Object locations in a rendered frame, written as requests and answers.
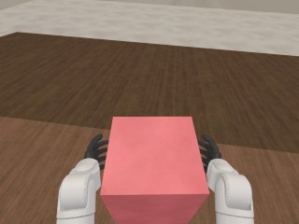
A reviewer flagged carton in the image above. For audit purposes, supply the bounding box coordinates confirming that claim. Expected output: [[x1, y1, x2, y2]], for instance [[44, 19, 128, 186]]
[[100, 117, 210, 224]]

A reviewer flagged robot left forearm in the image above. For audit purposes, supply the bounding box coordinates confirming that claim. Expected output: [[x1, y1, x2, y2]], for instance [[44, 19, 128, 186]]
[[56, 158, 101, 224]]

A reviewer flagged robot right forearm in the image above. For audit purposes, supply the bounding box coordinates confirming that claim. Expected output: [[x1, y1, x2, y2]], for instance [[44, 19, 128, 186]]
[[206, 159, 254, 224]]

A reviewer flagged right robot hand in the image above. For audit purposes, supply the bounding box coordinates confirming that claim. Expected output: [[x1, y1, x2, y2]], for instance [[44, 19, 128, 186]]
[[197, 134, 221, 173]]

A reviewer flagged left robot hand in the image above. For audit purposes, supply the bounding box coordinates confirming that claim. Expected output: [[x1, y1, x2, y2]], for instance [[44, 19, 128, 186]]
[[84, 133, 109, 170]]

